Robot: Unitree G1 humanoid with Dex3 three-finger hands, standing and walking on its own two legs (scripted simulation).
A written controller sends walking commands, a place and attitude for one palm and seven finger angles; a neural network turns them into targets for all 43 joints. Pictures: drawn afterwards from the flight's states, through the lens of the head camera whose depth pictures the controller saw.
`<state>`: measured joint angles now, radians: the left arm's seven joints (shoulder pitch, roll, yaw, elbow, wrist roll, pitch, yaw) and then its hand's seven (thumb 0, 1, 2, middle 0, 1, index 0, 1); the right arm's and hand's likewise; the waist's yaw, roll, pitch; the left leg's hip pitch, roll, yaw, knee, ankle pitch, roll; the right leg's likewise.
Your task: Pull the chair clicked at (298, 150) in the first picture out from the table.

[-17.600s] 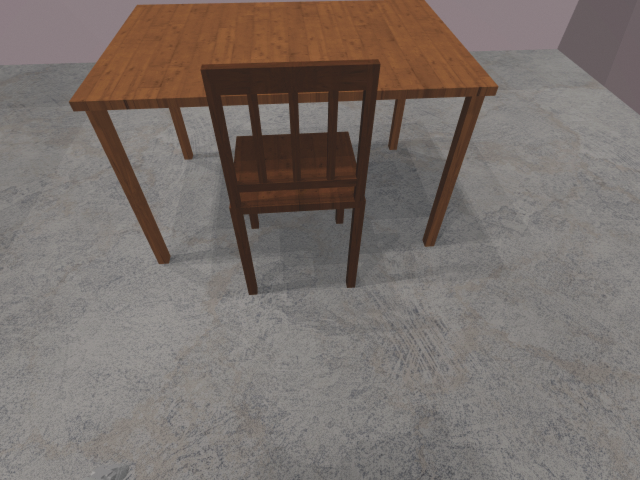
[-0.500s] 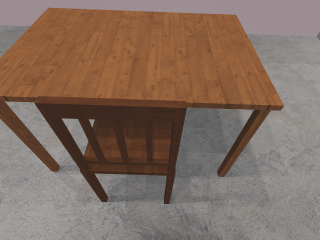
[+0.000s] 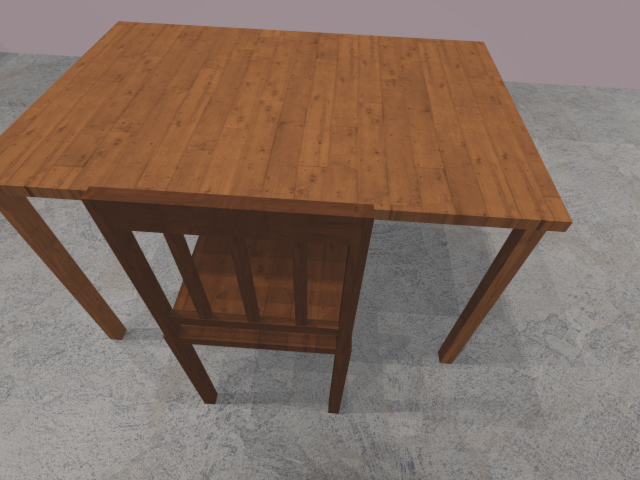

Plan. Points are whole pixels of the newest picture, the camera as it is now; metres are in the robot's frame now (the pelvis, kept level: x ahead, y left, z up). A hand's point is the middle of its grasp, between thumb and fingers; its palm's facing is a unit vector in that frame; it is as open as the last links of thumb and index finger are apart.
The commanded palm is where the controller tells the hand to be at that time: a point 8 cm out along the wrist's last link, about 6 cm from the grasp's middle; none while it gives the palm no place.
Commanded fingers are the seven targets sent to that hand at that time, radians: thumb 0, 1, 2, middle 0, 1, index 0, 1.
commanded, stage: look again from close up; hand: left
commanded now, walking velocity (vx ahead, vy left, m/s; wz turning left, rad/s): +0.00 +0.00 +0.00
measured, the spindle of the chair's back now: (245, 281) +0.44 +0.16 -0.10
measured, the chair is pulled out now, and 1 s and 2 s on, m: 0.00 0.00 0.00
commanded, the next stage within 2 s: raise the hand toward the chair's back in 0.16 s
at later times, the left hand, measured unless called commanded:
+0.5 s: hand (180, 397) +0.21 +0.18 +0.01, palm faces +0.11 -0.99 -0.03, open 8.0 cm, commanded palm +0.11 +0.23 -0.07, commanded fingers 0.00 0.60 0.77 -0.17 -0.25 -0.17 -0.25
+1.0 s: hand (206, 445) +0.17 +0.16 -0.07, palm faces -0.15 -0.99 +0.01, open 12.0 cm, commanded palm +0.14 +0.25 -0.05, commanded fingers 0.00 0.01 0.52 -0.11 -0.16 -0.11 -0.16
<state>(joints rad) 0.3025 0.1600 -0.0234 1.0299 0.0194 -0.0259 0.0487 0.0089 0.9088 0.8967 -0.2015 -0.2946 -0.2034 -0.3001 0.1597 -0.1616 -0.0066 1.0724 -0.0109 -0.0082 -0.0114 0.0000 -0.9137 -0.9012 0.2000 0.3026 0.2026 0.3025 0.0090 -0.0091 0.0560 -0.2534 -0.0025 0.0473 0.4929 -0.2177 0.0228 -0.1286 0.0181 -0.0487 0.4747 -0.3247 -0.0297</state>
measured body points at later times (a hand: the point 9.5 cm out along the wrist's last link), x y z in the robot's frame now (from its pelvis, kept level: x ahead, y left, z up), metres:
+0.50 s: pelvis -0.03 +0.02 -0.03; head -0.03 +0.01 +0.42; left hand +0.20 +0.24 +0.01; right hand +0.10 -0.23 -0.13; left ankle +0.03 +0.10 -0.74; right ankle -0.04 -0.10 -0.74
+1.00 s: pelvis -0.05 +0.00 -0.10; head +0.01 +0.01 +0.34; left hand +0.18 +0.21 -0.07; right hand +0.14 -0.20 -0.19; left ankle +0.03 +0.10 -0.74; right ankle -0.04 -0.10 -0.74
